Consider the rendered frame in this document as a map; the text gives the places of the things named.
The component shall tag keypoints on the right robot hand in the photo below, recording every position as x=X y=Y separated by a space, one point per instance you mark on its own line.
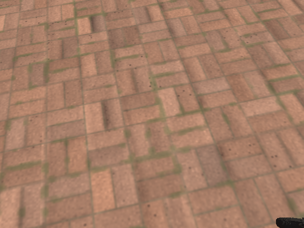
x=290 y=222

